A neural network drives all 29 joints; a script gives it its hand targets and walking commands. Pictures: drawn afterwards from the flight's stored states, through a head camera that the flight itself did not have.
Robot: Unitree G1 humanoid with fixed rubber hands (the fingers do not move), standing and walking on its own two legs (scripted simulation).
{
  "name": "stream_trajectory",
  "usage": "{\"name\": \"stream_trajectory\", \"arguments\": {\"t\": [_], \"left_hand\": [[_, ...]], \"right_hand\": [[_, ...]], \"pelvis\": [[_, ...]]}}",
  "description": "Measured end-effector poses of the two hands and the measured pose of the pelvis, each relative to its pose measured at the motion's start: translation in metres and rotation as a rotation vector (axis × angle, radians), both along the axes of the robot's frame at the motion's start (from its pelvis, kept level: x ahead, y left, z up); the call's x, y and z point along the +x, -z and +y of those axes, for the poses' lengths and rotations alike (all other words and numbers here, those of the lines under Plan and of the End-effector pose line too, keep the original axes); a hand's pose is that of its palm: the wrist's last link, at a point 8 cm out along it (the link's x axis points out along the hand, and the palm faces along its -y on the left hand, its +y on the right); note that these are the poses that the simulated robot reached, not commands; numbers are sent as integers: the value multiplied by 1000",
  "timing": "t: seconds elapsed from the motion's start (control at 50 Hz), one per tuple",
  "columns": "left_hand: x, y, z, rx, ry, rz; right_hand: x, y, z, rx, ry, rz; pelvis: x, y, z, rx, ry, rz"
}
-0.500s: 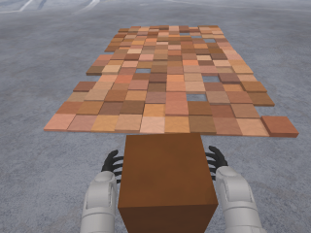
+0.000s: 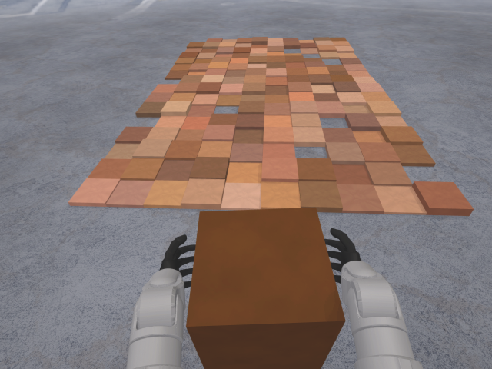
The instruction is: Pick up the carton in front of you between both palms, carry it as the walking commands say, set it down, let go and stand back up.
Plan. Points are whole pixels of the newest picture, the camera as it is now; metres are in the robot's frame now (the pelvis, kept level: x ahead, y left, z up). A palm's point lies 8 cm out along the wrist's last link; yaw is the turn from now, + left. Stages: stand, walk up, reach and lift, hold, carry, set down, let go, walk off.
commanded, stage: hold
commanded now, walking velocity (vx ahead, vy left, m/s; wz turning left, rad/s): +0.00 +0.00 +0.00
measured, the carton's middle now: (260, 294) +0.29 +0.00 -0.03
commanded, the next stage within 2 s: carry in 0.46 s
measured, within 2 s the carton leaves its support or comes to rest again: neither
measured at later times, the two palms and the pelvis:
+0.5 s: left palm (171, 279) +0.28 +0.15 +0.04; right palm (350, 271) +0.29 -0.15 +0.05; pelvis +0.00 +0.00 +0.00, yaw +0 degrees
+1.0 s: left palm (180, 214) +0.42 +0.15 +0.06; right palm (330, 209) +0.42 -0.15 +0.06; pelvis +0.16 +0.00 -0.01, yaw +2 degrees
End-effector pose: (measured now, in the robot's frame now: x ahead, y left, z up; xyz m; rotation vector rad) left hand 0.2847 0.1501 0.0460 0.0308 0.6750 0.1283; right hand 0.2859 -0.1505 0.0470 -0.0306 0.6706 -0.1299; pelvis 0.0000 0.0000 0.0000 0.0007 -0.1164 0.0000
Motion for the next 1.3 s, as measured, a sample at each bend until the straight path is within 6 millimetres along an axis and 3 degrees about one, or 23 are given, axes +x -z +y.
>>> {"name": "stream_trajectory", "arguments": {"t": [0.5,0.66,0.84,0.94,1.04,1.12,1.2,1.3], "left_hand": [[-1,2,0,4,1,0],[19,-11,1,-21,-21,-56],[72,-16,15,-35,-43,-14],[112,-14,4,-65,-48,41],[152,-17,7,-64,-66,80],[196,-25,23,-71,-105,54],[252,-22,39,-82,-103,1],[317,-20,42,-80,-48,61]], "right_hand": [[0,2,0,-2,-2,0],[21,-11,1,21,16,-56],[76,-17,16,51,29,-14],[106,-8,5,67,66,41],[157,-19,8,65,47,81],[211,-27,24,70,16,57],[264,-24,40,68,18,3],[309,-19,42,62,73,60]], "pelvis": [[3,2,-1,-1,-2,38],[25,11,0,-4,-8,134],[89,23,11,8,17,198],[131,22,7,-32,-1,212],[179,9,5,5,-37,227],[221,7,13,26,-28,229],[273,24,30,31,4,189],[329,15,46,15,39,186]]}}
